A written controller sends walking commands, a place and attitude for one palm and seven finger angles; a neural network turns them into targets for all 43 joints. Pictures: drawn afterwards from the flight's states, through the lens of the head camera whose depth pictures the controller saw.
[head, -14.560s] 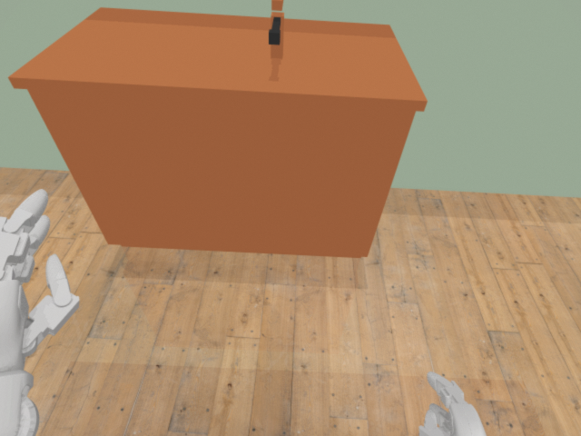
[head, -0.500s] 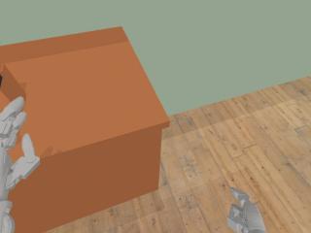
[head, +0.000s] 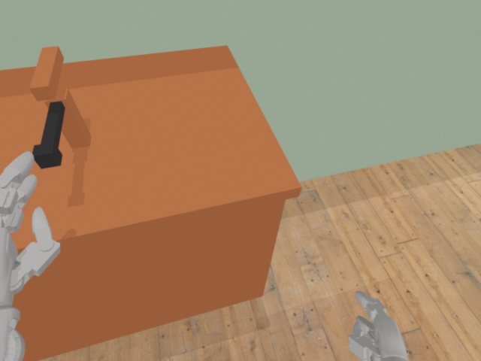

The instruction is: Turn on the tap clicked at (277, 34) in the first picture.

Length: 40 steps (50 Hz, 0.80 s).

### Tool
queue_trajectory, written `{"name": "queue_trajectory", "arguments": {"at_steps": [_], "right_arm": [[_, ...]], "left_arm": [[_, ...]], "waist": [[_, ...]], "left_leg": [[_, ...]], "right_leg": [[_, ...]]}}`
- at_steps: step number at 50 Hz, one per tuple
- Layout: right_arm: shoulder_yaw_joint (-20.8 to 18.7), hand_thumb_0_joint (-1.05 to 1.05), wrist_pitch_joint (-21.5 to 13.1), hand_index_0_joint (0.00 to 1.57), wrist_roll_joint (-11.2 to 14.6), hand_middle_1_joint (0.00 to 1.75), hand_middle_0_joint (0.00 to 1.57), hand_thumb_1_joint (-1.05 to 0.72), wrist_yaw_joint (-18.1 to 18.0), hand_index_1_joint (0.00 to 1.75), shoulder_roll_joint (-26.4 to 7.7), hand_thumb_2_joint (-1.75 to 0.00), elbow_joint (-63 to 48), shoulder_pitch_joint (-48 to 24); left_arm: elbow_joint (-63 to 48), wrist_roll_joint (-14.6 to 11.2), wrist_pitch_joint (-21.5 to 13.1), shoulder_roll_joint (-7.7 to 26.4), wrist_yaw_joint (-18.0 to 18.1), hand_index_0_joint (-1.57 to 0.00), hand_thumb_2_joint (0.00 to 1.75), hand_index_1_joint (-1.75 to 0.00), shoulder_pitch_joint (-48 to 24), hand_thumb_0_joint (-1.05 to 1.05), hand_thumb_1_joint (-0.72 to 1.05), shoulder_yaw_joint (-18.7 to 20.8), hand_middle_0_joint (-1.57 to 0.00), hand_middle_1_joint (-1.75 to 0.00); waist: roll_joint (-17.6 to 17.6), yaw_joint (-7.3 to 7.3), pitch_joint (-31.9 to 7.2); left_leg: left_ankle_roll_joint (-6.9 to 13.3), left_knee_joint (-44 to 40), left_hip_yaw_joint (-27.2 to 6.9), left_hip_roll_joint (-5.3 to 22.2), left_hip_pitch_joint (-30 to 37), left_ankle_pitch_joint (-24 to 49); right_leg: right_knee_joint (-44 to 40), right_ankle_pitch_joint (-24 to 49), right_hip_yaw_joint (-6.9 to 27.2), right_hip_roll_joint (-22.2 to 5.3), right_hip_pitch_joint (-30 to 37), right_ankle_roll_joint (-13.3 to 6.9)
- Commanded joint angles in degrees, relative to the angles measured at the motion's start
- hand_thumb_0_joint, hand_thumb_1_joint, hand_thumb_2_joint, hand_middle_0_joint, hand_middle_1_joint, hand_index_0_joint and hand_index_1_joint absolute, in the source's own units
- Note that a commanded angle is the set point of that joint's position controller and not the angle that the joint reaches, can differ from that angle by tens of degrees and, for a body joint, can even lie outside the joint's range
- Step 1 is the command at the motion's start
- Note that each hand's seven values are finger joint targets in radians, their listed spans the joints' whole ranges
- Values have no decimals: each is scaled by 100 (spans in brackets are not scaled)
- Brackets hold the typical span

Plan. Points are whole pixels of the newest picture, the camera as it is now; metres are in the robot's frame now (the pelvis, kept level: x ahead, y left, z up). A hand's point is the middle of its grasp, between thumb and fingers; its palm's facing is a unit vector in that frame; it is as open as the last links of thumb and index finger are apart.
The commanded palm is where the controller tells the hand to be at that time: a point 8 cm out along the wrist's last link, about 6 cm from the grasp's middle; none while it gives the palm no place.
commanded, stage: come to a stop and stand still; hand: left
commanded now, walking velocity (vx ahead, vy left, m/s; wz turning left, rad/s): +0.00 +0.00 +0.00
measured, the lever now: (47, 155) +0.35 +0.34 +0.15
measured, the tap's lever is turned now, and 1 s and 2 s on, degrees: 0 0 0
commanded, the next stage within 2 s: look again from close up in 1.20 s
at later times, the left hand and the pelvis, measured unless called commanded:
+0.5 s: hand (47, 212) +0.25 +0.28 +0.16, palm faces +0.36 -0.86 -0.36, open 7.4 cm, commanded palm +0.19 +0.32 +0.18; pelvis +0.02 +0.04 +0.00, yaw -2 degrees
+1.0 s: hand (68, 223) +0.23 +0.25 +0.16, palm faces +0.40 -0.85 -0.36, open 7.4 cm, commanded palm +0.18 +0.29 +0.18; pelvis +0.02 +0.01 +0.00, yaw -1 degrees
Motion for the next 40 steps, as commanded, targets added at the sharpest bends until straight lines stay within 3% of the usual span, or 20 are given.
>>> {"name": "queue_trajectory", "arguments": {"at_steps": [1,3,7,18,21,27,32,40], "right_arm": [[-223,0,-404,20,10,30,20,-90,-1,30,-701,-90,-930,-506],[-181,0,-402,20,4,30,20,-90,25,30,-683,-90,-919,-477],[-188,0,-410,20,6,30,20,-90,92,30,-672,-90,-997,-471],[-216,0,-325,20,-42,30,20,-90,169,30,-632,-90,-1053,-389],[-269,0,-298,20,-21,30,20,-90,175,30,-657,-90,-1069,-370],[-291,0,-261,20,2,30,20,-90,142,30,-671,-90,-1045,-436],[-305,0,-237,20,10,30,20,-90,112,30,-663,-90,-1042,-453],[-289,0,-182,20,6,30,20,-90,79,30,-671,-90,-1049,-437]], "left_arm": [[-1111,83,-406,858,82,-20,90,-30,-852,0,90,456,-20,-30],[-1058,114,-401,719,56,-20,90,-30,-958,0,90,302,-20,-30],[-1120,165,-421,809,27,-20,90,-30,-1084,0,90,378,-20,-30],[-1221,85,-555,811,-45,-20,90,-30,-692,0,90,501,-20,-30],[-1249,68,-572,813,-53,-20,90,-30,-588,0,90,539,-20,-30],[-1460,61,-581,890,-15,-20,90,-30,-463,0,90,618,-20,-30],[-1449,57,-567,945,25,-20,90,-30,-437,0,90,673,-20,-30],[-1136,-1,-487,795,38,-20,90,-30,-365,0,90,548,-20,-30]], "waist": [[406,-111,-645],[687,-129,-502],[772,-99,-483],[596,-89,-828],[442,-96,-959],[575,-116,-1098],[489,-119,-1088],[233,-152,-984]], "left_leg": [[200,-1004,-581,543,-602,-91],[173,-1234,-668,599,-727,-227],[95,-1339,-645,590,-826,-55],[-270,-877,-442,528,-218,1963],[-260,-719,-375,521,-122,2146],[-330,-542,-362,539,195,2718],[-257,-484,-327,533,155,2452],[-22,-507,-330,456,-108,1431]], "right_leg": [[-374,-353,573,-203,901,74],[-260,-264,464,-94,927,71],[-127,115,404,-20,1144,65],[-9,1026,278,-42,1274,29],[-9,1259,309,-98,1358,10],[73,1430,317,-152,1218,-28],[43,1478,362,-200,1245,-51],[-191,1307,565,-322,1298,-64]]}}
